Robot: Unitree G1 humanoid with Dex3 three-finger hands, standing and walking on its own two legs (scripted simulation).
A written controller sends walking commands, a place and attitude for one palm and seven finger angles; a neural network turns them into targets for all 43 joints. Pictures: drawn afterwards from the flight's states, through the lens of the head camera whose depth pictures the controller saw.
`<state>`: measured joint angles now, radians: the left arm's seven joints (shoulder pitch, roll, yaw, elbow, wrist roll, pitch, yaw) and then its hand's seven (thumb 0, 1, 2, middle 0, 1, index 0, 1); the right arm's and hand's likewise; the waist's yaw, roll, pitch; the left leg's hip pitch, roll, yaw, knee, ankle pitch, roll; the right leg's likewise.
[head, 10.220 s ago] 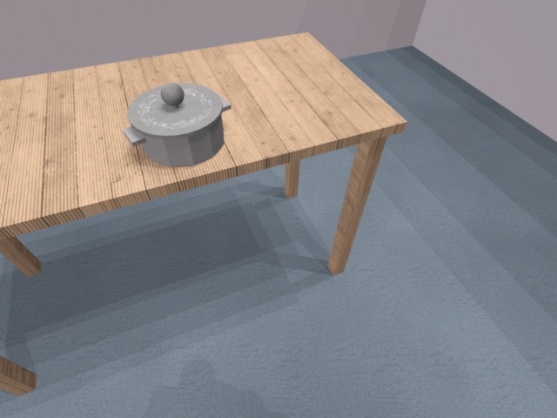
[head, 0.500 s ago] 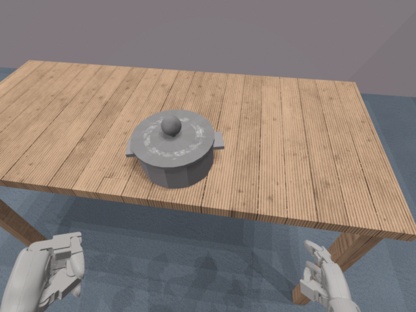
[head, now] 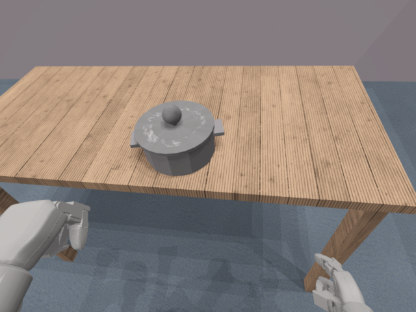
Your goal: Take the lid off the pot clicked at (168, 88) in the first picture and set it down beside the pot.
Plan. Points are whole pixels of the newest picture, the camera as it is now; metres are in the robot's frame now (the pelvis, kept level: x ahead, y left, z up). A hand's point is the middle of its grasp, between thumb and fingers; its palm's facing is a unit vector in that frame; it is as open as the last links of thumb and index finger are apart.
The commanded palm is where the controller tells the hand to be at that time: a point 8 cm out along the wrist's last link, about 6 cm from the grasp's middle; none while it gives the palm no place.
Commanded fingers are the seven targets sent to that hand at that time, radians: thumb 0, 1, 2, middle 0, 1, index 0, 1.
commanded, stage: reach forward and open the fingers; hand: left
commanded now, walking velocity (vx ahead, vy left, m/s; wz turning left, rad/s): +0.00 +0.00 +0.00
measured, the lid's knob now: (171, 114) +0.50 +0.15 +0.12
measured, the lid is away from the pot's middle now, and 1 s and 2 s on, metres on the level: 0.00 0.00 0.00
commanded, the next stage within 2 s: move the open hand above the knob in 0.88 s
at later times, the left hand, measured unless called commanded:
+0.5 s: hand (58, 219) +0.21 +0.26 +0.14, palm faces -0.20 -0.08 -0.98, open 6.8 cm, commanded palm +0.20 +0.26 +0.23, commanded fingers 0.00 -0.22 1.42 -0.87 -0.19 -0.87 -0.19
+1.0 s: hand (27, 170) +0.26 +0.31 +0.20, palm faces -0.04 -0.13 -0.99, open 10.1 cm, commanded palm +0.23 +0.28 +0.27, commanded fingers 0.00 -0.34 1.53 -0.85 -0.08 -0.85 -0.08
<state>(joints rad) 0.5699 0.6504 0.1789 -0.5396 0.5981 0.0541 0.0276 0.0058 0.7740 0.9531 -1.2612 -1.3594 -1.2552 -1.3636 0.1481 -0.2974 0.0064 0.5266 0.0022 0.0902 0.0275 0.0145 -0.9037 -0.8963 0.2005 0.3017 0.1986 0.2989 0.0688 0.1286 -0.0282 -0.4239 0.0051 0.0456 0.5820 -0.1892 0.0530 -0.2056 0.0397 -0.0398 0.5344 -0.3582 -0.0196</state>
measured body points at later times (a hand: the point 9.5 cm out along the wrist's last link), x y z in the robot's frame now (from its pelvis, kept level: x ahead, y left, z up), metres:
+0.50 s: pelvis -0.03 +0.01 +0.01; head -0.01 -0.03 +0.45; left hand +0.22 +0.26 +0.19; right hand +0.21 -0.19 -0.08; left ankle +0.07 +0.08 -0.73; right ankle -0.05 -0.11 -0.73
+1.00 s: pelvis -0.04 +0.03 +0.01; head -0.03 -0.01 +0.45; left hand +0.26 +0.31 +0.25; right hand +0.19 -0.17 -0.09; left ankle +0.07 +0.08 -0.73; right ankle -0.05 -0.11 -0.73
